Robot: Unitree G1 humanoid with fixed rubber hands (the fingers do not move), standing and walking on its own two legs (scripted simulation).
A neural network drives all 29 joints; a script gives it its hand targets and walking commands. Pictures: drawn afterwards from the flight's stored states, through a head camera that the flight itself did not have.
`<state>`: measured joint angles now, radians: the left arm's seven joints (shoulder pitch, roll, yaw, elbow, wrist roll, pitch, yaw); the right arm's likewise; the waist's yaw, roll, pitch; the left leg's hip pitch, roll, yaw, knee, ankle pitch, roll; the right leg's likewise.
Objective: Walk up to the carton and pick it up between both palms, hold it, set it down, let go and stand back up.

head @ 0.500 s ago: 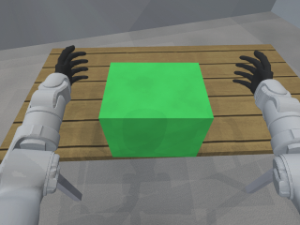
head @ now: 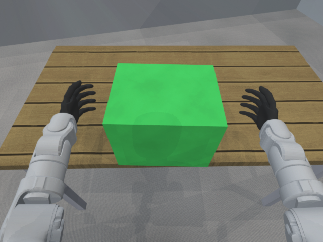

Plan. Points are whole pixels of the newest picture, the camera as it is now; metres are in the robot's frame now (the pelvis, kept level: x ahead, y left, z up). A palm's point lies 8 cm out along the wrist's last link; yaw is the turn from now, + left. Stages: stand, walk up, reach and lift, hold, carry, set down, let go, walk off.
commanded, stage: set down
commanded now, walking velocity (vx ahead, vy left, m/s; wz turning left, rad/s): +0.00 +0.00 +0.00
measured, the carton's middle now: (164, 116) +0.45 +0.02 +0.02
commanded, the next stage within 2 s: none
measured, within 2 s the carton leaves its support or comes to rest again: neither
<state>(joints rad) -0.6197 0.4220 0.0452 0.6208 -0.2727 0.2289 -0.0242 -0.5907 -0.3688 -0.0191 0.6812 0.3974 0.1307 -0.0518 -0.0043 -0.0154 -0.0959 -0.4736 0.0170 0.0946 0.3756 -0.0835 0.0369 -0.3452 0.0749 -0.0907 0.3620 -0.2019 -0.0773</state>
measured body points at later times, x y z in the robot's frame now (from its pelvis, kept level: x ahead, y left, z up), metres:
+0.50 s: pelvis +0.01 +0.00 +0.00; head +0.04 +0.01 +0.45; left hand +0.37 +0.25 +0.07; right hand +0.35 -0.23 +0.07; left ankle +0.06 +0.10 -0.74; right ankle -0.02 -0.06 -0.74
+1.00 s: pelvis +0.01 -0.01 +0.00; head +0.02 +0.00 +0.45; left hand +0.28 +0.26 +0.03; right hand +0.28 -0.23 +0.03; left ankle +0.06 +0.10 -0.74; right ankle -0.02 -0.06 -0.74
